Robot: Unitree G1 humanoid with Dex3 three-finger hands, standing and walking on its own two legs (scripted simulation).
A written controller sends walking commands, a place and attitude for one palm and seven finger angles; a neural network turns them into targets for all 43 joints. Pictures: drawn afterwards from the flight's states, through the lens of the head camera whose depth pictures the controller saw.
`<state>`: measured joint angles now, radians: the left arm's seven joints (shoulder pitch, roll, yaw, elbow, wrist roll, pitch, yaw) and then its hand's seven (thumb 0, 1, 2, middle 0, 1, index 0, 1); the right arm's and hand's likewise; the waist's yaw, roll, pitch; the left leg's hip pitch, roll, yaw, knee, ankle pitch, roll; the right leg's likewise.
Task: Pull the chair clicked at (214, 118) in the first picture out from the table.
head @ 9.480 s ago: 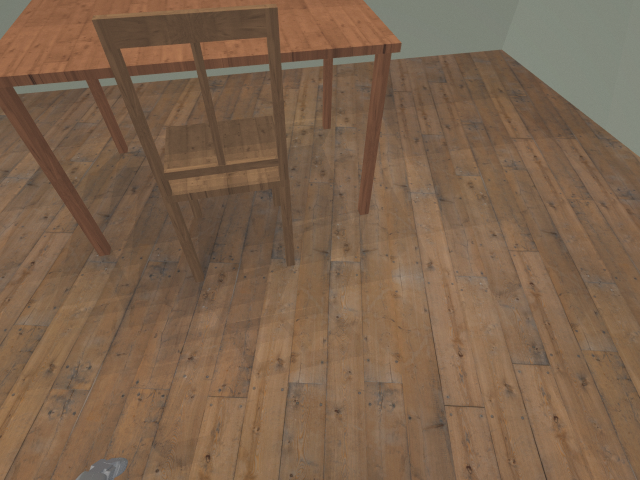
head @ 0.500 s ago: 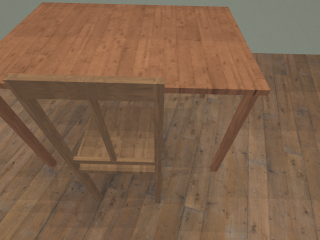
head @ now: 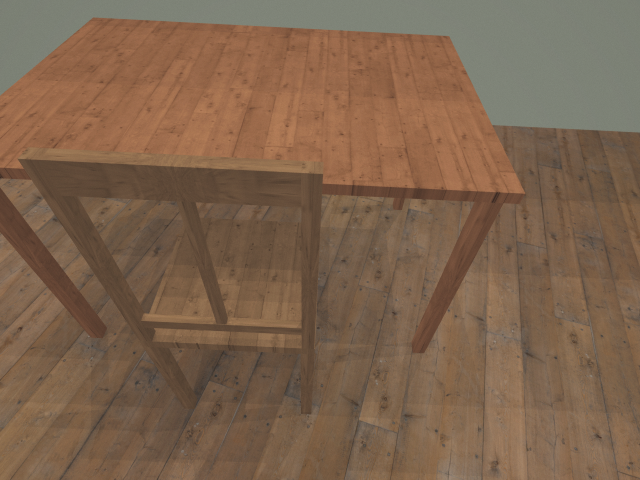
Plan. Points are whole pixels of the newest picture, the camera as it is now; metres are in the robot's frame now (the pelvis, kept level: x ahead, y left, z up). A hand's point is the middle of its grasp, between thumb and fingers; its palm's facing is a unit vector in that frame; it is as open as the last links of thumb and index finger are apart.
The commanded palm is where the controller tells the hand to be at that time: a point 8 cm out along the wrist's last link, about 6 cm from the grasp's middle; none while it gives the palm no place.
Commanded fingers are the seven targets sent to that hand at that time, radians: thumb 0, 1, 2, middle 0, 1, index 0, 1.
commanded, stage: look again from close up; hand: left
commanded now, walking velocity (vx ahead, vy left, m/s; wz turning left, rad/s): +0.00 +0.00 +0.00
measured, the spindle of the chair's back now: (206, 270) +0.45 +0.23 -0.07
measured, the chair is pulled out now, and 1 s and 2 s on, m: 0.00 0.00 0.00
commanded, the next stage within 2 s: none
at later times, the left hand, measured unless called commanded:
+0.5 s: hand out of the picture +0.01 +0.22 -0.19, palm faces +0.03 -0.98 -0.19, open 7.3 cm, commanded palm none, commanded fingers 0.00 0.90 0.90 -0.20 -0.30 -0.20 -0.30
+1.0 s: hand out of the picture -0.04 +0.21 -0.19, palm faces +0.03 -0.99 -0.15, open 7.4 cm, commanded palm none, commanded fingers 0.00 0.90 0.90 -0.20 -0.30 -0.20 -0.30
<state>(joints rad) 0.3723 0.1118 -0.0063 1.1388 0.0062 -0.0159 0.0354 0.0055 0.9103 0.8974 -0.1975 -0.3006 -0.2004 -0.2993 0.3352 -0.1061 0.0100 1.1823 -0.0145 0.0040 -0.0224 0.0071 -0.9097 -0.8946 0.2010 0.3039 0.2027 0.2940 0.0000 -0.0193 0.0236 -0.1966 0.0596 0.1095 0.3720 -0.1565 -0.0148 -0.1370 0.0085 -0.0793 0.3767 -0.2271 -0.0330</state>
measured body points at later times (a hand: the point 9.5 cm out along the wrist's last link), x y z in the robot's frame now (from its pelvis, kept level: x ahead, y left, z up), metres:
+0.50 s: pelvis -0.01 +0.04 -0.01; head -0.01 +0.05 +0.44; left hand +0.00 +0.27 -0.17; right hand +0.00 -0.19 -0.16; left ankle +0.03 +0.13 -0.75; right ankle -0.01 -0.09 -0.75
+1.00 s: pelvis -0.01 +0.05 +0.00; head +0.00 +0.07 +0.44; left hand -0.04 +0.26 -0.17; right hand -0.01 -0.17 -0.16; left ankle +0.03 +0.13 -0.75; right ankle -0.01 -0.09 -0.75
